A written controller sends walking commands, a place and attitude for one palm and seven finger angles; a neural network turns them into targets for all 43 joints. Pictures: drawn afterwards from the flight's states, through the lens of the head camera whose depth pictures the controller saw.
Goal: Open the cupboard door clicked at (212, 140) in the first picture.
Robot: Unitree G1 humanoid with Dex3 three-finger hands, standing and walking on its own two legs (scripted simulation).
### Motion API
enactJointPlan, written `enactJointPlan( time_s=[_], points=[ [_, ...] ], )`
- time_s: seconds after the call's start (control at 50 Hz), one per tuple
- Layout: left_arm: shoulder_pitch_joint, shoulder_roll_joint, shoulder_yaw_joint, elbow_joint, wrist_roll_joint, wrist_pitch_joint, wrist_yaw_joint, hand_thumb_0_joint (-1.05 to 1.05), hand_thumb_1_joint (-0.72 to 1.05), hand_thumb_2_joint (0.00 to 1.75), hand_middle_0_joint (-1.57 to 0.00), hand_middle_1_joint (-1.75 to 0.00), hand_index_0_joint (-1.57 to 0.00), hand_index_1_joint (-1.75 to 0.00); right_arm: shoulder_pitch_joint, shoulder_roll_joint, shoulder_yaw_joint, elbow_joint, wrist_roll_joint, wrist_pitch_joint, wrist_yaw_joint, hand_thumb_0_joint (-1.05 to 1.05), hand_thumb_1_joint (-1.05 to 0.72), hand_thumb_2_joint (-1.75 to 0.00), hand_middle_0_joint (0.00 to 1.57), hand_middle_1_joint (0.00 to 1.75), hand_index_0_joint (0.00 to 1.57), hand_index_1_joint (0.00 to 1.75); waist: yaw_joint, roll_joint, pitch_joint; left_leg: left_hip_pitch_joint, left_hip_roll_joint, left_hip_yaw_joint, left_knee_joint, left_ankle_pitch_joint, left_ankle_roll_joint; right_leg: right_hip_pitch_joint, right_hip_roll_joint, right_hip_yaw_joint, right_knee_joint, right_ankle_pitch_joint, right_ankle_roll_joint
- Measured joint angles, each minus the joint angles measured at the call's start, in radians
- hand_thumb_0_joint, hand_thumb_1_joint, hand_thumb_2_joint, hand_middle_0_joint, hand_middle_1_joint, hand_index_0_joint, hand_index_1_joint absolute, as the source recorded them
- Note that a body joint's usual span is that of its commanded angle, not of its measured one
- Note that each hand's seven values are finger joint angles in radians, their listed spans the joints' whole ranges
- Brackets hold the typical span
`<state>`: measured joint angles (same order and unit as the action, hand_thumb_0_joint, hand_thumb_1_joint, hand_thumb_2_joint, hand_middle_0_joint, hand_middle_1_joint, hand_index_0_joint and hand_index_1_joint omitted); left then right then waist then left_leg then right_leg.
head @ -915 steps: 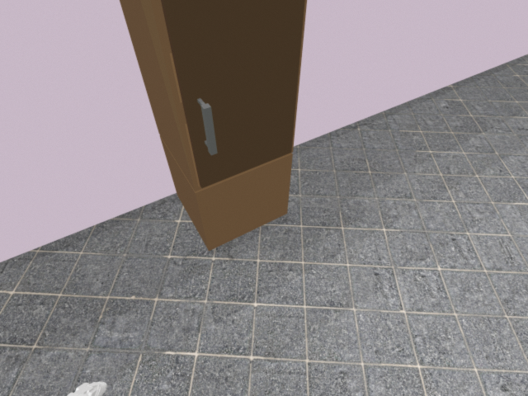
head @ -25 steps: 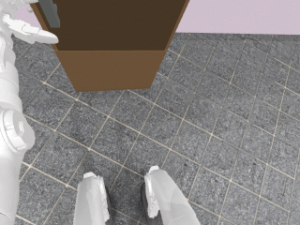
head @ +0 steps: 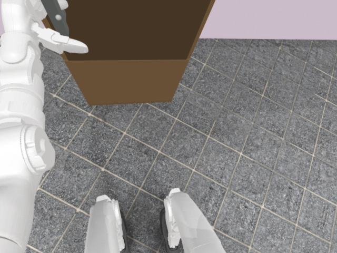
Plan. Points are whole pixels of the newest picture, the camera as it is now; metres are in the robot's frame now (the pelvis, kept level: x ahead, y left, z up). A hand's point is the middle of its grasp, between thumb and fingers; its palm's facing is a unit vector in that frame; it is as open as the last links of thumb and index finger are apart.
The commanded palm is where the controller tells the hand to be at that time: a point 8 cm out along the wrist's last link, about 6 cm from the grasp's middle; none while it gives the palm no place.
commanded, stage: slide the fingers in behind the handle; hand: left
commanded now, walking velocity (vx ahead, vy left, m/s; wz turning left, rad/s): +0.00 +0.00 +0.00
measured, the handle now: out of the picture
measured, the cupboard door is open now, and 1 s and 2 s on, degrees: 0 0 28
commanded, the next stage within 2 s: close the thumb around the handle in 0.44 s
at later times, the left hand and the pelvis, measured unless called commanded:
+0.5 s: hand (61, 17) +0.59 +0.14 +0.06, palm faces -0.02 -1.00 -0.03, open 13.9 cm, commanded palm +0.58 +0.16 +0.06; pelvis +0.00 +0.00 +0.00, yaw +0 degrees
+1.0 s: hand (63, 16) +0.59 +0.13 +0.06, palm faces -0.02 -1.00 -0.02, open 8.3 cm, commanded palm +0.57 +0.16 +0.06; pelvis +0.00 +0.00 +0.00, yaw +0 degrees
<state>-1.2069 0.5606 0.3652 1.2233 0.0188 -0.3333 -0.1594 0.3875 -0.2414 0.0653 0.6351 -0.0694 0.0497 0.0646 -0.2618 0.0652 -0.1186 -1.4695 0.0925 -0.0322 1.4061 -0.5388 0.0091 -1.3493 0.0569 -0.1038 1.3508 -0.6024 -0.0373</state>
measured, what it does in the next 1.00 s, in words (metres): stands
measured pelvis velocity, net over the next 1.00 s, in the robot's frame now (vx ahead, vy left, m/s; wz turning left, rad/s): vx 0.00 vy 0.00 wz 0.00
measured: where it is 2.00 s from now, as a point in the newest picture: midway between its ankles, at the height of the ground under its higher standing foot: (146, 241)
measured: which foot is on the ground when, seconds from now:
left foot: down 0.00-1.00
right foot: down 0.00-1.00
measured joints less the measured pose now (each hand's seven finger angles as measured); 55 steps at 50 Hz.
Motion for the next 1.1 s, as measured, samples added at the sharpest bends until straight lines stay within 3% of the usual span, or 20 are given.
enactJointPlan(
  time_s=[0.18,0.66,0.82,1.1],
  points=[
    [0.006,0.003,0.02,0.016,0.018,-0.021,0.027,-0.01,-0.5,0.3,-0.3,-1.2,-0.32,-1.22,0.0,-0.008,-0.005,-0.008,-0.005,-0.007,0.002,0.0,-0.91,-0.9,0.2,0.3,0.2,0.29,-0.014,0.003,-0.002,0.0,0.003,0.0,0.003,-0.003,-0.002,-0.001,0.003,0.001,0.003,-0.001,-0.002],
    [0.006,-0.002,0.012,0.009,0.011,-0.021,0.025,-0.01,-0.45,0.32,-0.3,-1.21,-0.32,-1.21,0.003,-0.005,-0.004,-0.001,-0.002,-0.001,0.002,0.0,-0.91,-0.9,0.2,0.3,0.2,0.29,-0.009,0.004,-0.002,-0.003,0.001,0.005,0.003,0.0,0.003,-0.006,0.002,0.007,0.004,0.003,0.003],
    [0.009,-0.015,-0.008,0.014,0.008,-0.024,0.034,-0.01,-0.15,0.45,-0.33,-1.24,-0.33,-1.24,0.005,-0.005,-0.006,0.002,-0.003,-0.003,0.005,0.0,-0.91,-0.9,0.2,0.3,0.2,0.29,-0.003,0.006,-0.005,0.008,-0.004,0.004,-0.006,0.003,0.004,0.007,-0.001,0.007,-0.007,0.004,0.005],
    [0.019,-0.023,0.01,0.02,0.017,-0.039,0.048,0.0,0.59,0.76,-0.38,-1.32,-0.38,-1.31,0.001,-0.009,-0.008,-0.007,-0.005,0.006,0.008,0.0,-0.91,-0.9,0.2,0.3,0.2,0.29,-0.007,0.009,-0.009,0.013,-0.001,0.01,-0.003,-0.002,0.005,0.007,0.001,0.013,-0.001,0.001,0.006]
  ],
)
